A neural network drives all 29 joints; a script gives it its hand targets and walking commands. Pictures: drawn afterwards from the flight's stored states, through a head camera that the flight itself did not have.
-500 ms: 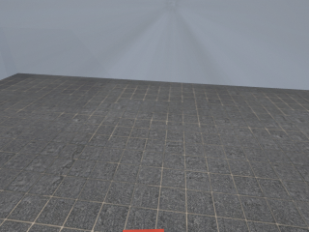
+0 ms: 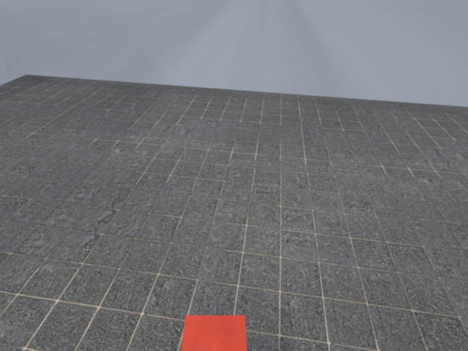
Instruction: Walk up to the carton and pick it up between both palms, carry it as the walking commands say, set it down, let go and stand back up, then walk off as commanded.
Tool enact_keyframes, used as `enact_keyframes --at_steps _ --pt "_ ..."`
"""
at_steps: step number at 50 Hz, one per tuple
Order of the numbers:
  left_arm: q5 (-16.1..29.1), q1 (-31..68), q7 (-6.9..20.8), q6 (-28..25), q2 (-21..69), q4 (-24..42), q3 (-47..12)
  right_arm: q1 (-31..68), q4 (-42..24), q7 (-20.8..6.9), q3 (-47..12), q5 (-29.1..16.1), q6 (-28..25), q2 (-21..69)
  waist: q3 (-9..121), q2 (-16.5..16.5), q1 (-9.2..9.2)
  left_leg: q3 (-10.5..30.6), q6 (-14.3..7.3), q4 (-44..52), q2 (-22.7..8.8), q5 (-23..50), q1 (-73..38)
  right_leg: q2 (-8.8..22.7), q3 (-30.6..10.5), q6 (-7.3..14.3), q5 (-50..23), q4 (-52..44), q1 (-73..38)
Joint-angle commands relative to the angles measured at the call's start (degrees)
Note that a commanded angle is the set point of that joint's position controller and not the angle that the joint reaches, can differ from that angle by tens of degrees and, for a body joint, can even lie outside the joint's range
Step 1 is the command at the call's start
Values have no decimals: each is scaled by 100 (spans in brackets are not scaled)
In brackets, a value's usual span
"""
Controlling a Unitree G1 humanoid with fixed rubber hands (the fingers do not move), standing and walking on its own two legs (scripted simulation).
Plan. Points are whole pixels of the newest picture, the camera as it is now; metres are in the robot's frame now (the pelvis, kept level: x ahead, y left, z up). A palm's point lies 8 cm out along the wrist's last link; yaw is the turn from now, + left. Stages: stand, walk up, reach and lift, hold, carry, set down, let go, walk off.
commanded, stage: stand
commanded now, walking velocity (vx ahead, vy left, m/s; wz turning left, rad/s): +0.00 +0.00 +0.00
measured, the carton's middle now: out of the picture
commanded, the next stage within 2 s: walk off in 1.00 s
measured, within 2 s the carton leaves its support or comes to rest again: neither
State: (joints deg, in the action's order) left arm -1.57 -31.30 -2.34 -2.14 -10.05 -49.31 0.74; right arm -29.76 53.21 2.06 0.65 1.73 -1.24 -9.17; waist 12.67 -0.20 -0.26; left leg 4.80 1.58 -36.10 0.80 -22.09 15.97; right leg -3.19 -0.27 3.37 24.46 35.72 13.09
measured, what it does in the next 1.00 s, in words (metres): stands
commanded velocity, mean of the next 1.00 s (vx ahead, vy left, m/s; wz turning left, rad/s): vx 0.00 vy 0.00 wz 0.00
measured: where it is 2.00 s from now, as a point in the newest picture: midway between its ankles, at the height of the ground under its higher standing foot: outside the picture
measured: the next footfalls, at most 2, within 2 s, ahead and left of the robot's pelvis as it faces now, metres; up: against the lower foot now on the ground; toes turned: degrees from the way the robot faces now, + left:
right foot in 2.00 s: -0.11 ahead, -0.08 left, +0.00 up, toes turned -48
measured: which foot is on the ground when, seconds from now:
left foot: down 0.00-1.00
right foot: down 0.00-1.00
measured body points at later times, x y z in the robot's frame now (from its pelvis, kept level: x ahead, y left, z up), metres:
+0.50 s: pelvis -0.02 -0.02 +0.00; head -0.07 -0.03 +0.45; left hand -0.06 +0.20 -0.15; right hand -0.06 -0.23 -0.16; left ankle -0.03 +0.14 -0.72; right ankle -0.06 -0.08 -0.72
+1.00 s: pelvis -0.03 -0.04 +0.01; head -0.06 -0.04 +0.46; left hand -0.09 +0.18 -0.15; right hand -0.07 -0.23 -0.16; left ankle -0.03 +0.14 -0.72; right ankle -0.06 -0.09 -0.72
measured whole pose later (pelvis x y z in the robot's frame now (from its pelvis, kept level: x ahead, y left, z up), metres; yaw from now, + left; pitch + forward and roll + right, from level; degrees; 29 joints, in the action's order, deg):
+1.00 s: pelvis -0.03 -0.04 +0.01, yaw +1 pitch -3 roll +0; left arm -0.6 -26.9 -2.3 -0.9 -7.6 -60.3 -0.4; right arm -23.6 64.7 2.9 -1.0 1.0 1.3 -5.7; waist 2.4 0.2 1.0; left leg 7.0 5.2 -30.0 -3.0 -16.6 11.3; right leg -6.5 2.0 6.4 18.1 27.9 7.4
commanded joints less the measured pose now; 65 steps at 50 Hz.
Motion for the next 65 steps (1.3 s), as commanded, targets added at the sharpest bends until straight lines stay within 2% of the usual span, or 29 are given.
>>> enact_keyframes --at_steps 1,18,26,44,53,59,60,62,64,65 --pt "1 -305 -35 -45 -529 185 110 -265 -119 40 70 -5 -12 -472 -1855 48 -10 335 -316 649 -358 1251 555 786 -804 156 -2324 -895 622" --pt "25 -232 -19 42 -375 -308 62 -94 428 70 -45 -24 129 -204 -2148 1 43 246 -182 791 -321 1076 351 797 -949 202 -1708 -1342 562" --pt "45 -161 -11 52 -351 -514 51 -27 647 77 -77 -33 164 -114 -2162 10 61 190 -83 837 -348 1150 148 840 -1027 155 -1454 -1590 522" --pt "92 -126 -14 85 -300 -963 -6 80 1061 93 -113 -78 229 -7 -2285 31 99 119 69 888 -444 1281 -65 912 -1079 -17 -1581 -1932 270" --pt "108 -46 -16 88 -259 -1091 -39 150 1208 102 -125 -91 236 7 -2319 97 111 115 74 939 -481 1351 -155 884 -990 9 -1615 -1940 175" --pt "120 -33 -18 83 -238 -1175 -57 183 1273 110 -132 -103 233 36 -2288 114 121 109 74 984 -495 1398 -172 860 -882 28 -1896 -1846 5" --pt "125 -15 -13 93 -228 -1163 -55 265 1241 126 -101 -93 231 -46 -2308 109 141 18 114 930 -511 1322 -162 878 -1003 30 -1974 -1822 43" --pt "127 142 -19 128 -519 -1007 45 612 983 217 6 -80 225 -281 -2271 -196 195 -310 307 418 -509 902 22 1150 -1417 -14 -2457 -1748 79" --pt "121 247 -18 171 -759 -860 148 680 785 283 67 -77 240 -337 -2231 -450 179 -567 398 -59 -408 363 333 1412 -1878 230 -2704 -1678 81" --pt "103 219 -10 192 -878 -809 200 732 673 309 97 -71 249 -346 -2192 -568 217 -636 399 -349 -330 2 495 1530 -2140 460 -2657 -1663 103"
